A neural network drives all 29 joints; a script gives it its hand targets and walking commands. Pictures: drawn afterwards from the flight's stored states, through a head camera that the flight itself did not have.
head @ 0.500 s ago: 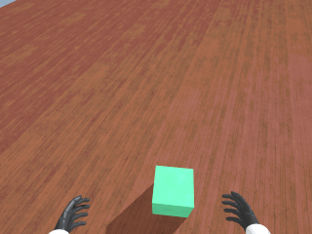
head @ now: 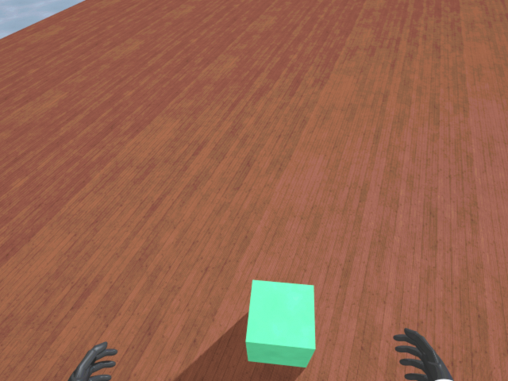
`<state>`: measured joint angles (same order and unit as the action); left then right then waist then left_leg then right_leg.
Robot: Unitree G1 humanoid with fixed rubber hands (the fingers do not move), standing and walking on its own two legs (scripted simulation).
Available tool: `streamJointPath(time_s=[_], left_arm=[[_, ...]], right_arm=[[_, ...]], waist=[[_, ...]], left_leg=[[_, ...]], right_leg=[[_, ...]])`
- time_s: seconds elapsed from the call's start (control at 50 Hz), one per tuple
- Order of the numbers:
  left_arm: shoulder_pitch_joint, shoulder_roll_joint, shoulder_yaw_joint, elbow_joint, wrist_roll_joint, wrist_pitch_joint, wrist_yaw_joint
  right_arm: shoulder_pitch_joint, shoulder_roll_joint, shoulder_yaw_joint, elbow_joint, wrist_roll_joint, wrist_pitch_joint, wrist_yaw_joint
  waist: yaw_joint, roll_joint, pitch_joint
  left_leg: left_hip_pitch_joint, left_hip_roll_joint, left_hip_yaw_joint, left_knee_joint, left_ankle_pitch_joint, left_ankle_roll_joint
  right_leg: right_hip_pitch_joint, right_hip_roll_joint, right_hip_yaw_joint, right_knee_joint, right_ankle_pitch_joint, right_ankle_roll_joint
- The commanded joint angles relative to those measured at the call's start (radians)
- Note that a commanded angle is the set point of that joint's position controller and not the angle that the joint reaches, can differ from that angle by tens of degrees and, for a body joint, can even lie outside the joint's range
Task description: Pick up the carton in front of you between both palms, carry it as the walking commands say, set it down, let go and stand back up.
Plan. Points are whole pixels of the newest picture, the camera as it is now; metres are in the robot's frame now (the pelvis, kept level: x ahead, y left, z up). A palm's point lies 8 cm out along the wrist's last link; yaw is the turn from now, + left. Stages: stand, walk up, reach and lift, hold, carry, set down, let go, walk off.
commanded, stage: stand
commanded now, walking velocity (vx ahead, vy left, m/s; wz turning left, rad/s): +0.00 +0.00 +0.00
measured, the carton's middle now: (279, 324) +0.41 -0.08 -0.64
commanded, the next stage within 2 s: none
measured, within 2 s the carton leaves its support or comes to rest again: neither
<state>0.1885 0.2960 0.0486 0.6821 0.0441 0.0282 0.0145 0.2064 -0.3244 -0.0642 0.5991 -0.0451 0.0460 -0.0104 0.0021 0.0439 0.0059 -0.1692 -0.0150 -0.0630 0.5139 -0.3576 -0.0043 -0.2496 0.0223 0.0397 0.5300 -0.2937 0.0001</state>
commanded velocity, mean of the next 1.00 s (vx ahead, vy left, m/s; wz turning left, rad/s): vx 0.00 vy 0.00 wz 0.00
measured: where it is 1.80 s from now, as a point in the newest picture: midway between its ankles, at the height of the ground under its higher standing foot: outside the picture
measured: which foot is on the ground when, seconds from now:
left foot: down 0.00-1.00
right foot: down 0.00-1.00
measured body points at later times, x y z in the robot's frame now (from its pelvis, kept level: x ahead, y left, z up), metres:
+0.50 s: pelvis +0.00 -0.01 +0.00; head +0.01 -0.02 +0.45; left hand +0.12 +0.29 -0.09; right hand +0.13 -0.30 -0.11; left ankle -0.05 +0.13 -0.73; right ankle -0.01 -0.12 -0.73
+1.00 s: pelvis -0.01 -0.01 +0.01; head -0.01 -0.02 +0.46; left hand +0.10 +0.30 -0.10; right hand +0.10 -0.31 -0.11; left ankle -0.05 +0.13 -0.73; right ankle -0.01 -0.12 -0.73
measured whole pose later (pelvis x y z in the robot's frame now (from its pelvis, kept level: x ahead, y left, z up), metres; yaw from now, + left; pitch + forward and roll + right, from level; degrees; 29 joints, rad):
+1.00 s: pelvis -0.01 -0.01 +0.01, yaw +0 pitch -2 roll +0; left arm 0.12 0.35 0.02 0.98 0.02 0.00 0.01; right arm 0.18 -0.38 -0.01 0.91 -0.02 -0.01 -0.02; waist 0.01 0.03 0.02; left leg -0.08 0.00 -0.06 0.39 -0.28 -0.02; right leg -0.17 0.02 0.03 0.43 -0.23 -0.01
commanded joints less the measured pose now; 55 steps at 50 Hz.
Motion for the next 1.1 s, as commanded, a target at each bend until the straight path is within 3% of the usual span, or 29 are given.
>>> streamJointPath(time_s=[0.0,0.22,1.08], left_arm=[[-0.048,0.14,0.032,-0.038,-0.001,-0.028,0.002],[-0.049,0.183,0.023,0.06,-0.008,-0.037,0.01],[-0.112,0.233,0.0,0.271,-0.026,-0.042,-0.001]], right_arm=[[-0.036,-0.123,-0.025,-0.043,0.001,-0.036,-0.004],[-0.016,-0.161,-0.008,0.064,0.007,-0.047,-0.016],[-0.05,-0.209,0.022,0.286,0.023,-0.067,-0.015]], waist=[[0.0,-0.049,-0.067],[0.005,-0.047,-0.066],[0.009,-0.04,-0.015]], left_leg=[[-0.004,0.059,-0.037,-0.059,0.275,-0.007],[0.022,0.07,-0.047,-0.064,0.37,-0.006],[0.039,0.105,-0.054,-0.193,0.266,0.006]], right_leg=[[0.038,-0.071,0.038,-0.065,0.247,-0.008],[0.085,-0.093,0.056,-0.075,0.346,-0.019],[0.132,-0.114,0.097,-0.168,0.275,-0.026]])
